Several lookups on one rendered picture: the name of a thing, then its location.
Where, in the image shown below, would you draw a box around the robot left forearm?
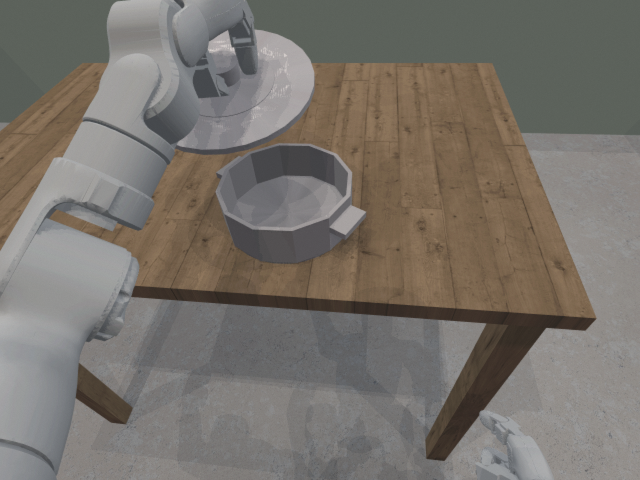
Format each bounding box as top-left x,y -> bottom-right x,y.
0,0 -> 209,297

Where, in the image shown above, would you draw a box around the left robot upper arm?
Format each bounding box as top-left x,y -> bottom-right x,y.
0,218 -> 139,480

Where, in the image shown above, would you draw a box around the lid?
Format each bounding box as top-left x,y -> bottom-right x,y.
175,30 -> 315,155

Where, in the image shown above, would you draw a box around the robot left hand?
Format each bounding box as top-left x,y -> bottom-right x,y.
192,0 -> 258,98

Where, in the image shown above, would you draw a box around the table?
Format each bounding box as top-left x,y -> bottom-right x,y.
0,63 -> 597,461

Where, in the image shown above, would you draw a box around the knob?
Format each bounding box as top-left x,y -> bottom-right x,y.
211,51 -> 241,87

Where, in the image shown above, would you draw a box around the robot right hand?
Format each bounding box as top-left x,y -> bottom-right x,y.
476,410 -> 554,480

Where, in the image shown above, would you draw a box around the pot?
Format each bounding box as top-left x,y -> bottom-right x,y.
215,143 -> 366,264

